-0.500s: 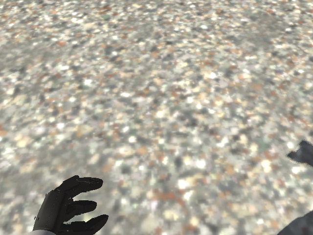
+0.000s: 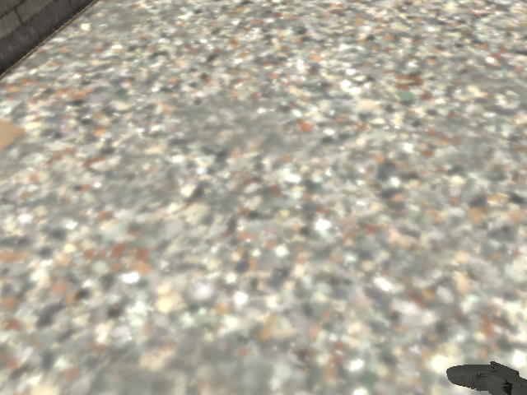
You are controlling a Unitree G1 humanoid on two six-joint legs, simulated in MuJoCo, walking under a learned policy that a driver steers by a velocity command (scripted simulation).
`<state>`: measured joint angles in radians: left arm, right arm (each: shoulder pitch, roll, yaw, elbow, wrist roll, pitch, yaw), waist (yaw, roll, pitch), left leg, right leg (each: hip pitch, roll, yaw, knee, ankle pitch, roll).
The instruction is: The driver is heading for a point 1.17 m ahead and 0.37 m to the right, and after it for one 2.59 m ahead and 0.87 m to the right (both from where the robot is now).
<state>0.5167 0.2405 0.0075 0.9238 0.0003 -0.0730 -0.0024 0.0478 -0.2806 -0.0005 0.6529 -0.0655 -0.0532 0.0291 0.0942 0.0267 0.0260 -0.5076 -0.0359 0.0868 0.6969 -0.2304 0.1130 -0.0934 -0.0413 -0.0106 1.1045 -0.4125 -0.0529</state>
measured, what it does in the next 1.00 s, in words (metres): walks ahead, turning right: right foot, then left foot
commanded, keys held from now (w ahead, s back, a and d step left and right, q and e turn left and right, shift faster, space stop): w+e+shift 0.22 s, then e+shift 0.38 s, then shift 0.30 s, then w+shift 0.10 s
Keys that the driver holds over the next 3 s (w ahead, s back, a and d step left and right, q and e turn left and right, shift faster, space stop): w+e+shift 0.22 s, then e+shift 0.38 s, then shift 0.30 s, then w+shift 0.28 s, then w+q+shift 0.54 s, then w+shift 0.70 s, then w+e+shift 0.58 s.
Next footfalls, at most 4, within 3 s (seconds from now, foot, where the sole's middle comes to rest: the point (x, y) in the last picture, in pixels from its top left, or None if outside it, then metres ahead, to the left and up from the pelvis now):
0.36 right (357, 359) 0.56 -0.13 -0.75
0.84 left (346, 273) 0.80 -0.11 -0.75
1.16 right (389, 347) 0.60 -0.22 -0.75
1.58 left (382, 203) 1.06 -0.22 -0.75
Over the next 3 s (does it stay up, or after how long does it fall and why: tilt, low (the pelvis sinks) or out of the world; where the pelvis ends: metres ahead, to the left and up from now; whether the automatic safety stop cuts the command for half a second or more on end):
stays up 2.20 -0.57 -0.02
